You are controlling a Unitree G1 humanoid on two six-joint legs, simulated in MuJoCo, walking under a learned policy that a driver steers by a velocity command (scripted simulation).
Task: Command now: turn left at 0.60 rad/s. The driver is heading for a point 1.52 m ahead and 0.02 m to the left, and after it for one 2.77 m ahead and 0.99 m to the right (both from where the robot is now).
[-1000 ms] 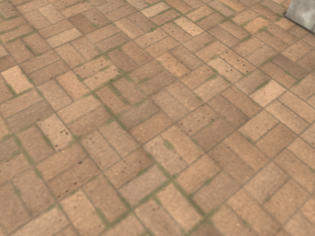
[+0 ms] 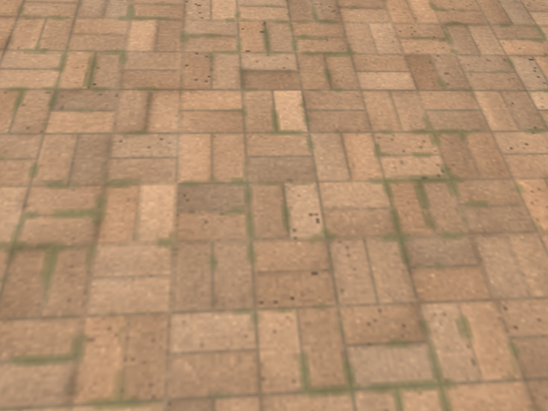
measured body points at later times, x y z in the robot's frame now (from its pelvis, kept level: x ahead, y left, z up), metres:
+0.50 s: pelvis +0.00 -0.03 +0.00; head +0.03 -0.04 +0.45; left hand +0.08 +0.26 -0.10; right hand +0.20 -0.27 -0.11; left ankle -0.06 +0.12 -0.71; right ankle +0.03 -0.14 -0.74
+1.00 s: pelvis +0.03 -0.06 -0.02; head +0.05 -0.09 +0.43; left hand +0.14 +0.24 -0.10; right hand +0.16 -0.34 -0.14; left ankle -0.05 +0.10 -0.69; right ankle +0.02 -0.13 -0.74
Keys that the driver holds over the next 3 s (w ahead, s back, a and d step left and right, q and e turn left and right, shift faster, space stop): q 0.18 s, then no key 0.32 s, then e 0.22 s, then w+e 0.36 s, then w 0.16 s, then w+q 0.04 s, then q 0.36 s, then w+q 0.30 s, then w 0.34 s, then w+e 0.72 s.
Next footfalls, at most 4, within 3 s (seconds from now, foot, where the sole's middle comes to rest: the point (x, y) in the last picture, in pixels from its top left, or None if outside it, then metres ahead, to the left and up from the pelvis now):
0.24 right None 0.07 -0.13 -0.78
0.56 left None -0.01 0.12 -0.78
0.94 right None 0.06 -0.13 -0.78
1.42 left None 0.45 0.00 -0.78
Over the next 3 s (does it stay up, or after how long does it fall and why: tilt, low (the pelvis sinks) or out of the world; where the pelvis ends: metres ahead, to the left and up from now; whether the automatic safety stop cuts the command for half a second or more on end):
stays up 0.92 -0.02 -0.01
